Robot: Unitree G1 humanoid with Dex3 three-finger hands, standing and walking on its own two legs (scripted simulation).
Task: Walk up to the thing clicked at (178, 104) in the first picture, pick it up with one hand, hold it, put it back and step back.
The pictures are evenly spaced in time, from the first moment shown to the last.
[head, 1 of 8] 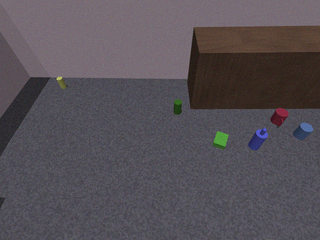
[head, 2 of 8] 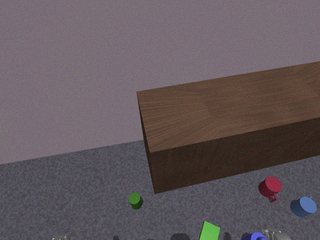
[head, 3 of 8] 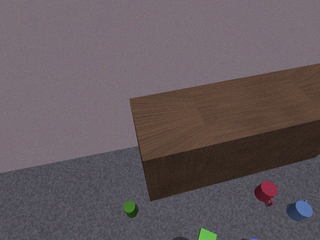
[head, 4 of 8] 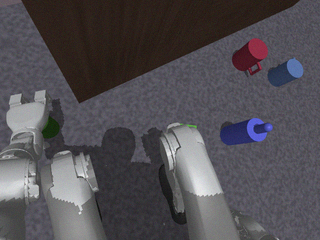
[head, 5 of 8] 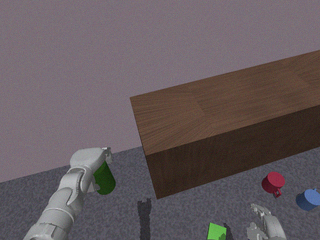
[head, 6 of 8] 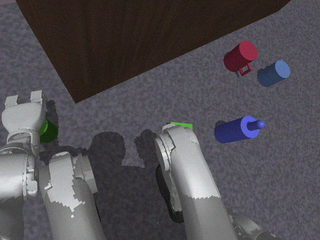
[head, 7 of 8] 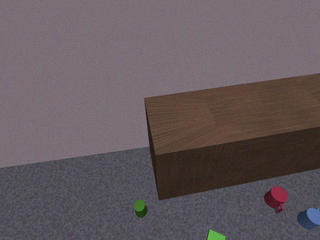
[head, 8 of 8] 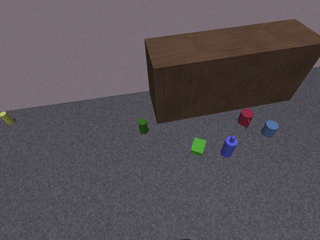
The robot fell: no
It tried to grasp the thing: yes
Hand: left
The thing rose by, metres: 0.65
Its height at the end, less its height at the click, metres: +0.00
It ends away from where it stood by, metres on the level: 0.01
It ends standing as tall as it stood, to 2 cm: yes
